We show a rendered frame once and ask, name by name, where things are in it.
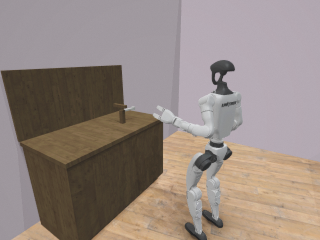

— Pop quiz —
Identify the robot left forearm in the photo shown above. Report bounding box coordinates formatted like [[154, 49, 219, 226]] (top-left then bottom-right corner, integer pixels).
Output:
[[171, 116, 210, 137]]

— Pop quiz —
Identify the left robot upper arm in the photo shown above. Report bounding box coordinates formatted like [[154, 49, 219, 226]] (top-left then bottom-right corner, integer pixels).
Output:
[[198, 93, 215, 139]]

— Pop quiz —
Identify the right robot upper arm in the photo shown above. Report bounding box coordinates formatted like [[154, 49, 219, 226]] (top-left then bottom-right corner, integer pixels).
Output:
[[233, 91, 243, 127]]

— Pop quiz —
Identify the counter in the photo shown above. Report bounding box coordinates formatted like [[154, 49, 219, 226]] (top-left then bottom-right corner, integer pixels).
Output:
[[0, 65, 163, 240]]

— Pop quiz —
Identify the left robot hand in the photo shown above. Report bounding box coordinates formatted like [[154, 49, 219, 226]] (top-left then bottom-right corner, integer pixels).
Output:
[[153, 105, 175, 124]]

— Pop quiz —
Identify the tap lever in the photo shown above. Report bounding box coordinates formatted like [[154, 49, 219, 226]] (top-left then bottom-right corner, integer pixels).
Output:
[[124, 106, 135, 112]]

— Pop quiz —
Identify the right robot shin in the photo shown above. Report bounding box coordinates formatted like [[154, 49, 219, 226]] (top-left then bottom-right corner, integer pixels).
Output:
[[206, 178, 221, 220]]

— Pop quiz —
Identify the robot left thigh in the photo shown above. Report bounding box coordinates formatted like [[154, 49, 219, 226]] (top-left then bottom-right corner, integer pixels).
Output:
[[186, 151, 213, 201]]

